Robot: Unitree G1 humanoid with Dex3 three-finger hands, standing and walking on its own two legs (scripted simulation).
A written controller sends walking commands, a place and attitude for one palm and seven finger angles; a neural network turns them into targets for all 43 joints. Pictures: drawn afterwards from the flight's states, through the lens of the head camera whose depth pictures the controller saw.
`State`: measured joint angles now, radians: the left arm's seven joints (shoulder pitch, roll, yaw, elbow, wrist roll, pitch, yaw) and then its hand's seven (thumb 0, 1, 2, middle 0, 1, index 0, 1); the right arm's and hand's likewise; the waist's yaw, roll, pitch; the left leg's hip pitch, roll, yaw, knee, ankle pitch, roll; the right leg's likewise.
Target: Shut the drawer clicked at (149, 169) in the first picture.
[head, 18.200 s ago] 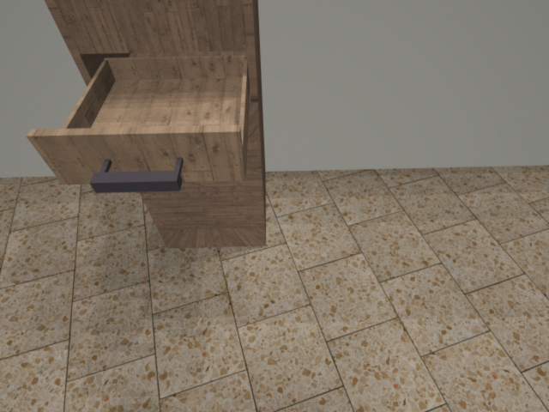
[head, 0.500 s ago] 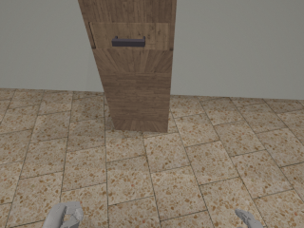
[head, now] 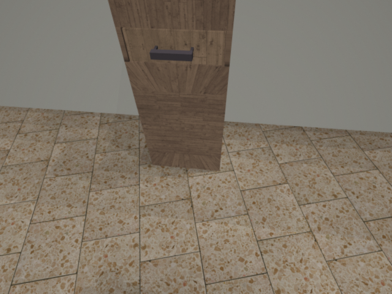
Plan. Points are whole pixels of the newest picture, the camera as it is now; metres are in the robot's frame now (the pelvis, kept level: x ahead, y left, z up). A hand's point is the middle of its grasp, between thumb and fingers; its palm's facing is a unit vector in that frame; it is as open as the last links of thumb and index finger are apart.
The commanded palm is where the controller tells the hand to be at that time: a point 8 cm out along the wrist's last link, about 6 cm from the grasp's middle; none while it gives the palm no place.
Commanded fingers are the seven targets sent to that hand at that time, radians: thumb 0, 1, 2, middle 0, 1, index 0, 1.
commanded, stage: let the arm hang, fingers relaxed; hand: left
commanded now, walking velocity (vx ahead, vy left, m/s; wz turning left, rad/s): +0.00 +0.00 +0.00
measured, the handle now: (172, 52) +0.91 +0.15 +0.03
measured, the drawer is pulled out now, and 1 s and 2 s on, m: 0.00 0.00 0.00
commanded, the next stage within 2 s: look to check the result in 0.40 s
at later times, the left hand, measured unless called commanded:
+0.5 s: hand out of the picture +0.09 +0.19 -0.16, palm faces -0.01 -0.97 -0.26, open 7.3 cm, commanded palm none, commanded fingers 0.00 0.90 0.90 -0.20 -0.30 -0.20 -0.30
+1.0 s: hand out of the picture +0.08 +0.20 -0.16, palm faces -0.01 -0.96 -0.29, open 7.4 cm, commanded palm none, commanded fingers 0.00 0.90 0.90 -0.20 -0.30 -0.20 -0.30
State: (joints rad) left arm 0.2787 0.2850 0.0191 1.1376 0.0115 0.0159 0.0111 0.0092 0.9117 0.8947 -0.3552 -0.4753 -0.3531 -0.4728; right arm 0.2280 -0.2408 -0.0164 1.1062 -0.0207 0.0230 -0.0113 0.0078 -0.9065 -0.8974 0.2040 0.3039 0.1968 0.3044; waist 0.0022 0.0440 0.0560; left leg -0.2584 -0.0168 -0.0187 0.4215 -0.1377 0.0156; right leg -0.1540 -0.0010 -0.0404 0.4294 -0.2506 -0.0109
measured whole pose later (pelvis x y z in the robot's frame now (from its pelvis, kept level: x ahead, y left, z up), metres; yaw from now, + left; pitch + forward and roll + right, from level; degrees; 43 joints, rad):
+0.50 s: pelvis +0.03 -0.02 +0.00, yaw +0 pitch -1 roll +0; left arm 0.14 0.23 0.02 1.12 0.01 -0.01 0.02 0.00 0.91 0.89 -0.21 -0.30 -0.20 -0.30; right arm 0.15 -0.25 -0.01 1.14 -0.02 0.00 -0.02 0.01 -0.91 -0.90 0.20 0.30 0.20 0.30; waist -0.02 0.01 0.06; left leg -0.20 0.00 -0.02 0.37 -0.15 -0.01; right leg -0.09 0.02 -0.04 0.36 -0.25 -0.03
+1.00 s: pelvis +0.03 -0.02 +0.01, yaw -1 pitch -2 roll +0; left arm 0.17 0.25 0.02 1.14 0.01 0.00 0.02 0.01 0.91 0.89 -0.20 -0.30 -0.20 -0.30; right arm 0.14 -0.26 -0.01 1.14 -0.02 0.01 -0.02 0.01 -0.91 -0.90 0.20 0.30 0.20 0.30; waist 0.00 0.02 0.06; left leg -0.17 0.01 -0.01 0.35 -0.16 -0.01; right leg -0.06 0.02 -0.03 0.33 -0.25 -0.03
